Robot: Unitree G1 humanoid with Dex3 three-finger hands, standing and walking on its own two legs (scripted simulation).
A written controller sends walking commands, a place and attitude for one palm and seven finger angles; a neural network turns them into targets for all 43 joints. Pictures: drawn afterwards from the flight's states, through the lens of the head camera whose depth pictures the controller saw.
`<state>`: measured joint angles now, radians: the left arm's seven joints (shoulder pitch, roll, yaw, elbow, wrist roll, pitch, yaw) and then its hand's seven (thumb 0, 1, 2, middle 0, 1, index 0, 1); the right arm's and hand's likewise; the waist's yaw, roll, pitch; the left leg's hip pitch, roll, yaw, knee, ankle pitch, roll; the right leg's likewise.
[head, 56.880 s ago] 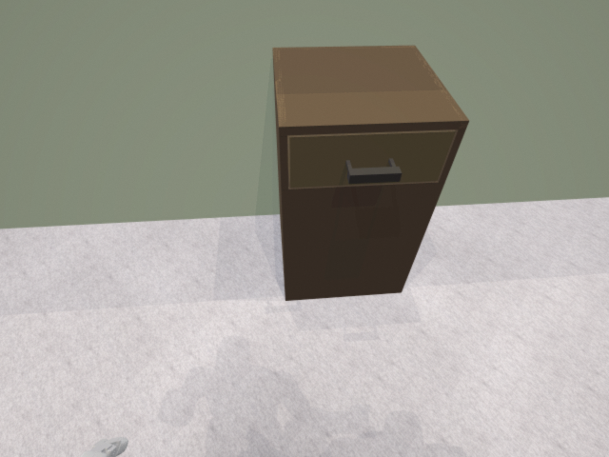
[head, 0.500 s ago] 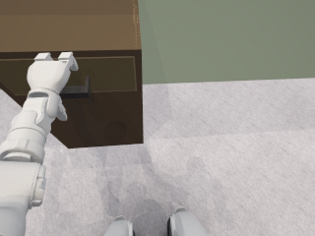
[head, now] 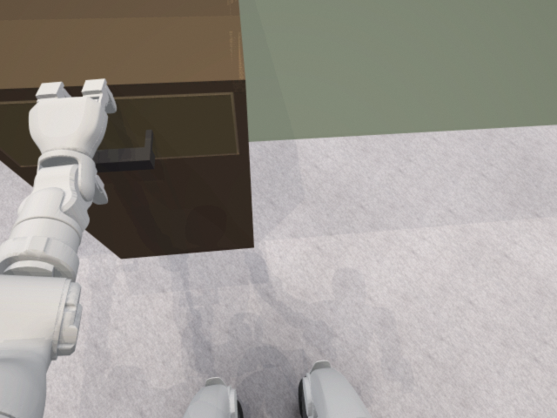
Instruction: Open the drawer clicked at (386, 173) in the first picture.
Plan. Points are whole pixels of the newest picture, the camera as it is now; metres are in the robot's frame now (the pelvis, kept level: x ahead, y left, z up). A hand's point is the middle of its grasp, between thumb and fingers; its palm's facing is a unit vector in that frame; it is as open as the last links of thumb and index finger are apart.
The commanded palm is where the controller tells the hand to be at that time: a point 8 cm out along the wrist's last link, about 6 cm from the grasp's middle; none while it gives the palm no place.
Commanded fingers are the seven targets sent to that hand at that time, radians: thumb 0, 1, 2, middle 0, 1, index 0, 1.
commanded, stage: move the hooked fingers above the handle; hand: left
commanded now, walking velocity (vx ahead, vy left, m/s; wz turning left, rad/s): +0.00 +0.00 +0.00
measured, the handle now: (114, 148) +0.56 +0.24 -0.05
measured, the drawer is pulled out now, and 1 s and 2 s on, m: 0.00 0.00 0.00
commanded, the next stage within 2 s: lower the fingers behind the handle in 0.18 s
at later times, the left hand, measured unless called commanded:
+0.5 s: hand (93, 176) +0.48 +0.25 -0.01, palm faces -0.21 +0.04 -0.98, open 13.8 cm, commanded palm +0.49 +0.23 +0.05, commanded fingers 0.00 -0.50 0.30 -0.30 -1.20 -0.30 -1.20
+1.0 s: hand (109, 170) +0.50 +0.23 -0.03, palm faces -0.05 -0.03 -1.00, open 13.8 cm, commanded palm +0.49 +0.23 +0.02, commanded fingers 0.00 -0.50 0.30 -0.30 -1.20 -0.30 -1.20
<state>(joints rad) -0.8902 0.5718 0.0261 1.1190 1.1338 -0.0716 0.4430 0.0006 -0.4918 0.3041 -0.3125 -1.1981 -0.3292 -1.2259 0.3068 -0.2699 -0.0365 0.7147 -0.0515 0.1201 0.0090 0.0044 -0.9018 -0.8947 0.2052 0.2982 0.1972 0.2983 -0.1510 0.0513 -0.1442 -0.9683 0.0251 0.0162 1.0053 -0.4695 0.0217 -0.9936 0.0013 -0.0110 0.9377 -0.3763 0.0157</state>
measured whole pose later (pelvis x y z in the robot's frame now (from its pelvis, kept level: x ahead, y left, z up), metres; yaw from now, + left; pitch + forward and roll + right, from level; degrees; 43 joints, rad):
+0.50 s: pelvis +0.00 -0.01 +0.00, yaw +0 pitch +25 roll -1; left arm -0.90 0.56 -0.05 1.20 1.08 0.01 0.30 0.00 -0.49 0.30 -0.31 -1.20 -0.32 -1.20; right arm 0.32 -0.27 -0.05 0.71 -0.04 0.10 -0.01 0.00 -0.90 -0.89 0.21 0.30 0.20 0.30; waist -0.14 0.06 -0.12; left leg -0.96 0.02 0.01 0.98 -0.45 0.02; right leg -0.99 0.00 -0.01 0.92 -0.36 0.01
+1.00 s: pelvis -0.01 +0.00 -0.02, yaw +0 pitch +28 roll -3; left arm -0.88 0.57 0.02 1.12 1.13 -0.13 0.39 0.00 -0.49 0.30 -0.29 -1.20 -0.32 -1.20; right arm 0.31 -0.25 -0.03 0.75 -0.06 0.08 0.00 0.00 -0.90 -0.89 0.21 0.30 0.20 0.30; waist -0.16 0.05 -0.17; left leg -1.10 0.03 -0.01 1.12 -0.51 0.02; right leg -1.12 0.00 -0.03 1.04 -0.41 0.01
